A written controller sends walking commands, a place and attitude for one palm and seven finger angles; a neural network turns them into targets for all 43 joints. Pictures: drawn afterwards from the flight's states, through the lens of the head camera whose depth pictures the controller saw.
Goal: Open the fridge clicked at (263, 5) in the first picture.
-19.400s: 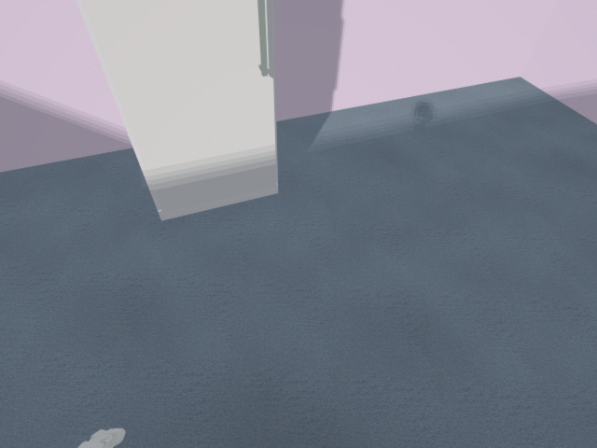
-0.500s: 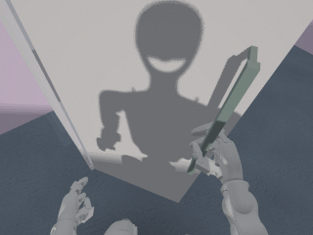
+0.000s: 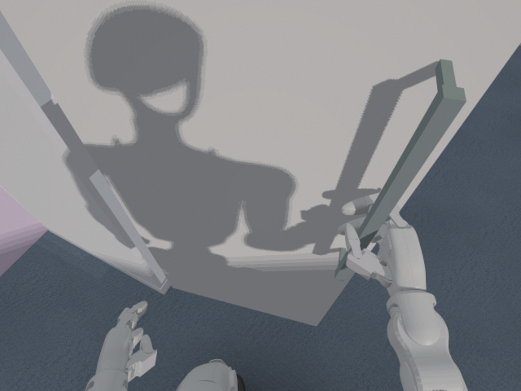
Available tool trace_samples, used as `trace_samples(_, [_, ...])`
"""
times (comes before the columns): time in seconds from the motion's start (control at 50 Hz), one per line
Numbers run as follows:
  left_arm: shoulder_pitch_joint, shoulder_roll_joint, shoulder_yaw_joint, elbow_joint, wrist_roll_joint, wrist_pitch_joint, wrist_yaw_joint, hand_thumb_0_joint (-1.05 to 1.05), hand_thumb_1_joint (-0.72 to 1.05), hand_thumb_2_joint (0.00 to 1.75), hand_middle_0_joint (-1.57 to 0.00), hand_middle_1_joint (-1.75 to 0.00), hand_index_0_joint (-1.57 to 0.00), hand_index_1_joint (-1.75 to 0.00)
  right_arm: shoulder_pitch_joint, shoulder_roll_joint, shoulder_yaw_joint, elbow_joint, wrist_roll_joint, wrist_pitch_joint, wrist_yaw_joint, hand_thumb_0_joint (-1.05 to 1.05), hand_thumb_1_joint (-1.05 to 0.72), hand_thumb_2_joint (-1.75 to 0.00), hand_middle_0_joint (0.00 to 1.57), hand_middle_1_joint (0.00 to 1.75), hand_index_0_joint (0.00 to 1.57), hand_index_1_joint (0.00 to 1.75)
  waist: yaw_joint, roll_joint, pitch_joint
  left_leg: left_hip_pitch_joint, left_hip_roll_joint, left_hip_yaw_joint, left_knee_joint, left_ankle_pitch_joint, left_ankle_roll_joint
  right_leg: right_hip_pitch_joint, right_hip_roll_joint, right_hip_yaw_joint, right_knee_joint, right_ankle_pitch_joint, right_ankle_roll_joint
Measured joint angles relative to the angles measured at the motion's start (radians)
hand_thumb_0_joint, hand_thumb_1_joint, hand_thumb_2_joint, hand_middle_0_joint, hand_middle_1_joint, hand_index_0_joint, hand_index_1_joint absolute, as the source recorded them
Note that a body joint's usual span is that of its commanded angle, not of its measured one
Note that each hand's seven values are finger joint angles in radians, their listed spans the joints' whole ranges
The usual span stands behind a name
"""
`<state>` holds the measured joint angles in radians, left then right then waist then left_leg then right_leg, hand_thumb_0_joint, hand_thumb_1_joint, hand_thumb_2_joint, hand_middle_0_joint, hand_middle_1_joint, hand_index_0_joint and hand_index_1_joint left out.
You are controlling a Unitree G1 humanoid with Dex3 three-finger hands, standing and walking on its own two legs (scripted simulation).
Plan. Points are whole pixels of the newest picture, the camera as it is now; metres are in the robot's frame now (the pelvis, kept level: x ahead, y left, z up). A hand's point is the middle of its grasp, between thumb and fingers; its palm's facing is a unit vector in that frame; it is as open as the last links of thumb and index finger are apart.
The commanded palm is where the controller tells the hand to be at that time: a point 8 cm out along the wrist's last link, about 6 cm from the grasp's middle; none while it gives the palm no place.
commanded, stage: stop walking and hold the door back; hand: right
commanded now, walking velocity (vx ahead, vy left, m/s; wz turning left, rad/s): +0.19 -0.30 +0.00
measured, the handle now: (374, 208) +0.34 -0.12 +0.11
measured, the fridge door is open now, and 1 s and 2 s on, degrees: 78 74 78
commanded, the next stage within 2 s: loosen the grip on the handle in 1.62 s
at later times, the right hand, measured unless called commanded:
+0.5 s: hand (352, 236) +0.32 -0.09 +0.08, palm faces +0.16 +0.95 -0.28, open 5.3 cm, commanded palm +0.29 -0.17 +0.08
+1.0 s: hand (355, 230) +0.32 -0.10 +0.08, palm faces +0.03 +0.97 -0.24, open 5.5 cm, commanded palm +0.29 -0.16 +0.08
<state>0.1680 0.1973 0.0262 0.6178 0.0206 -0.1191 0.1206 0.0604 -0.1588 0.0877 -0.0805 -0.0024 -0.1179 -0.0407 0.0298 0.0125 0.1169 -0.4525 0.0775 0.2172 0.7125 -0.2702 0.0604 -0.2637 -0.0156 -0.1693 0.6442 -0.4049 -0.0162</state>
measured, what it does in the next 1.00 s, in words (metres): steps on the spot: left foot, then right foot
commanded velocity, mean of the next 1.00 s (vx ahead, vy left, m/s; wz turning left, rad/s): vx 0.09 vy -0.06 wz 0.00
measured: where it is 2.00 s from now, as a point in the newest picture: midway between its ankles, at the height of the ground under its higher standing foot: outside the picture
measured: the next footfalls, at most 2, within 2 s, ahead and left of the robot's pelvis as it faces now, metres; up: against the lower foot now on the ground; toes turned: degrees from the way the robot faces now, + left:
left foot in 0.18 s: +0.06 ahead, +0.18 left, +0.00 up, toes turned +0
right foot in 0.72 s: -0.07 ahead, -0.08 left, +0.00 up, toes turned -9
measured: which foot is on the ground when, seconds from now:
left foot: up 0.00-0.16, down 0.18-0.72, up 0.74-0.96, down 0.98-1.00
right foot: down 0.00-0.18, up 0.20-0.70, down 0.72-1.00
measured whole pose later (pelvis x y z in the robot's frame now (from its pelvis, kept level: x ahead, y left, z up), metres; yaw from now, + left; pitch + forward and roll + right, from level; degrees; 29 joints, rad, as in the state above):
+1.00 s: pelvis -0.07 +0.06 +0.01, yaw -1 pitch +1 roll +1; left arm 0.27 0.17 -0.03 0.67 -0.02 -0.03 0.07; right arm -0.43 -0.27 -0.06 0.52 0.02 -0.14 -0.02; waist 0.02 -0.03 0.10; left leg -0.31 -0.01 0.10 0.52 -0.20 0.01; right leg -0.23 -0.11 -0.12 0.61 -0.38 0.04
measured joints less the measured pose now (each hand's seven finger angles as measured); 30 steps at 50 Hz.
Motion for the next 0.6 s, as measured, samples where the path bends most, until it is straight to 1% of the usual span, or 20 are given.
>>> trace_samples(0.02, [-0.002,-0.002,-0.006,-0.002,-0.002,0.007,-0.001,0.01,0.91,0.9,-0.2,-0.3,-0.2,-0.3,-0.036,-0.003,0.006,0.037,0.006,-0.002,-0.007,-0.01,-0.72,-0.83,0.43,1.38,0.39,1.4,-0.016,0.015,0.012,-0.013,-0.003,-0.029,0.051,-0.055,-0.042,0.0,0.003,0.003,0.001,0.023,-0.01])
trace_samples(0.04, [-0.004,-0.001,-0.015,-0.002,-0.004,0.014,-0.001,0.01,0.91,0.9,-0.2,-0.3,-0.2,-0.3,-0.069,-0.005,0.01,0.076,0.006,0.001,-0.011,-0.01,-0.73,-0.83,0.44,1.38,0.39,1.4,-0.021,0.01,0.02,-0.026,-0.015,-0.06,0.119,-0.098,-0.066,-0.001,-0.003,0.018,0.001,0.04,-0.012])
trace_samples(0.06, [-0.005,-0.001,-0.021,0.001,-0.008,0.021,-0.003,0.01,0.91,0.9,-0.2,-0.3,-0.2,-0.3,-0.099,-0.009,0.013,0.117,0.004,0.007,-0.013,-0.01,-0.73,-0.84,0.44,1.39,0.4,1.4,-0.019,-0.005,0.023,-0.035,-0.026,-0.085,0.179,-0.114,-0.078,-0.001,-0.01,0.041,-0.008,0.056,-0.009])
trace_samples(0.08, [-0.005,0.0,-0.026,0.004,-0.014,0.028,-0.007,0.01,0.91,0.9,-0.2,-0.3,-0.2,-0.3,-0.13,-0.012,0.015,0.161,0.007,0.015,-0.016,-0.01,-0.72,-0.84,0.44,1.39,0.41,1.4,-0.019,-0.025,0.022,-0.034,-0.032,-0.104,0.206,-0.116,-0.087,-0.002,-0.02,0.066,-0.022,0.074,-0.003])
trace_samples(0.1, [-0.002,0.003,-0.031,0.005,-0.021,0.035,-0.011,0.01,0.91,0.9,-0.2,-0.3,-0.2,-0.3,-0.163,-0.013,0.018,0.206,0.009,0.026,-0.017,-0.02,-0.71,-0.84,0.44,1.39,0.41,1.4,-0.024,-0.047,0.019,-0.021,-0.035,-0.116,0.195,-0.113,-0.093,-0.004,-0.03,0.088,-0.035,0.091,0.005])
trace_samples(0.12, [0.004,0.006,-0.036,0.004,-0.027,0.042,-0.015,0.01,0.91,0.9,-0.2,-0.3,-0.2,-0.3,-0.197,-0.013,0.019,0.249,0.01,0.039,-0.018,-0.02,-0.71,-0.84,0.45,1.39,0.42,1.4,-0.034,-0.067,0.015,0.003,-0.034,-0.125,0.157,-0.101,-0.1,-0.007,-0.041,0.104,-0.042,0.103,0.012])
trace_samples(0.16, [0.019,0.009,-0.047,-0.003,-0.038,0.056,-0.021,0.01,0.91,0.9,-0.2,-0.3,-0.2,-0.3,-0.27,-0.021,0.017,0.337,0.017,0.057,-0.02,-0.02,-0.71,-0.84,0.45,1.4,0.42,1.4,-0.058,-0.09,0.0,0.082,-0.024,-0.131,0.015,-0.082,-0.108,-0.031,-0.059,0.122,-0.012,0.097,0.02])
trace_samples(0.18, [0.024,0.005,-0.054,-0.004,-0.041,0.063,-0.024,0.01,0.9,0.9,-0.2,-0.3,-0.2,-0.3,-0.305,-0.031,0.007,0.374,0.023,0.06,-0.018,-0.02,-0.7,-0.84,0.45,1.4,0.43,1.4,-0.068,-0.079,-0.013,0.109,-0.012,-0.141,-0.06,-0.064,-0.094,-0.062,-0.058,0.121,0.04,0.047,0.017])
trace_samples(0.2, [0.01,0.008,-0.057,0.004,-0.039,0.072,-0.025,0.01,0.9,0.9,-0.21,-0.3,-0.2,-0.3,-0.341,-0.031,-0.014,0.415,0.025,0.056,-0.021,-0.03,-0.69,-0.84,0.45,1.4,0.43,1.4,-0.072,-0.08,-0.008,0.093,-0.014,-0.139,-0.048,-0.019,-0.073,-0.1,-0.054,0.139,0.129,-0.029,0.017])
trace_samples(0.22, [-0.009,0.013,-0.056,0.018,-0.034,0.083,-0.026,0.01,0.9,0.9,-0.21,-0.3,-0.2,-0.3,-0.371,-0.028,-0.037,0.457,0.027,0.051,-0.025,-0.03,-0.69,-0.84,0.45,1.4,0.43,1.4,-0.068,-0.083,0.003,0.079,-0.014,-0.137,-0.024,-0.006,-0.056,-0.137,-0.035,0.168,0.237,-0.072,0.019])
trace_samples(0.24, [-0.027,0.019,-0.053,0.033,-0.029,0.093,-0.027,0.01,0.9,0.9,-0.21,-0.3,-0.2,-0.3,-0.393,-0.026,-0.058,0.498,0.029,0.049,-0.029,-0.04,-0.7,-0.84,0.45,1.4,0.44,1.4,-0.062,-0.082,0.012,0.074,-0.01,-0.141,-0.016,0.0,-0.046,-0.171,-0.009,0.191,0.342,-0.075,0.024])
trace_samples(0.28, [-0.047,0.032,-0.042,0.057,-0.024,0.102,-0.027,0.01,0.9,0.9,-0.21,-0.3,-0.2,-0.3,-0.43,-0.03,-0.097,0.586,0.037,0.029,-0.032,-0.05,-0.7,-0.84,0.45,1.4,0.44,1.4,-0.044,-0.077,0.02,0.077,0.001,-0.152,-0.042,0.019,-0.039,-0.226,0.028,0.205,0.505,-0.02,0.038])
trace_samples(0.3, [-0.049,0.039,-0.036,0.067,-0.023,0.103,-0.027,0.01,0.9,0.9,-0.21,-0.3,-0.2,-0.3,-0.449,-0.035,-0.115,0.637,0.036,0.013,-0.027,-0.06,-0.7,-0.83,0.46,1.4,0.44,1.4,-0.031,-0.075,0.019,0.081,0.007,-0.154,-0.063,0.033,-0.039,-0.248,0.036,0.204,0.554,0.012,0.044])
trace_samples(0.34, [-0.044,0.053,-0.024,0.085,-0.024,0.103,-0.028,0.01,0.9,0.9,-0.21,-0.3,-0.2,-0.3,-0.492,-0.053,-0.15,0.74,0.032,-0.017,-0.011,-0.08,-0.68,-0.83,0.46,1.4,0.45,1.4,-0.003,-0.065,0.016,0.086,0.022,-0.154,-0.1,0.061,-0.039,-0.272,0.039,0.198,0.595,0.051,0.055])
trace_samples(0.38, [-0.026,0.071,-0.012,0.095,-0.026,0.1,-0.031,0.01,0.9,0.9,-0.21,-0.3,-0.2,-0.3,-0.536,-0.068,-0.18,0.829,0.026,-0.033,0.0,-0.09,-0.68,-0.82,0.46,1.4,0.45,1.4,0.023,-0.056,0.013,0.09,0.035,-0.151,-0.127,0.081,-0.037,-0.281,0.033,0.197,0.599,0.072,0.061])
trace_samples(0.42, [-0.006,0.093,0.001,0.104,-0.029,0.094,-0.034,0.01,0.91,0.9,-0.21,-0.3,-0.2,-0.3,-0.573,-0.079,-0.209,0.892,0.024,-0.041,0.006,-0.08,-0.67,-0.82,0.46,1.4,0.45,1.4,0.041,-0.049,0.014,0.089,0.042,-0.153,-0.145,0.097,-0.035,-0.279,0.023,0.199,0.589,0.08,0.064])
trace_samples(0.5, [0.044,0.137,0.025,0.112,-0.034,0.086,-0.037,0.01,0.91,0.9,-0.2,-0.3,-0.2,-0.3,-0.626,-0.086,-0.256,0.957,0.026,-0.049,0.004,-0.06,-0.68,-0.83,0.46,1.4,0.45,1.4,0.066,-0.039,0.02,0.077,0.051,-0.162,-0.17,0.122,-0.037,-0.263,0.003,0.194,0.545,0.076,0.066])
trace_samples(0.54, [0.064,0.149,0.031,0.116,-0.035,0.083,-0.036,0.01,0.91,0.9,-0.2,-0.3,-0.2,-0.3,-0.643,-0.087,-0.275,0.963,0.025,-0.052,0.003,-0.05,-0.69,-0.83,0.46,1.4,0.45,1.4,0.075,-0.032,0.027,0.073,0.053,-0.166,-0.184,0.136,-0.04,-0.242,-0.006,0.182,0.493,0.06,0.064])
trace_samples(0.6, [0.089,0.152,0.032,0.114,-0.036,0.08,-0.032,0.01,0.91,0.9,-0.2,-0.3,-0.2,-0.3,-0.656,-0.089,-0.291,0.943,0.02,-0.055,-0.002,-0.02,-0.69,-0.82,0.46,1.4,0.45,1.4,0.084,-0.015,0.033,0.064,0.053,-0.178,-0.208,0.159,-0.046,-0.184,-0.013,0.146,0.351,0.028,0.056])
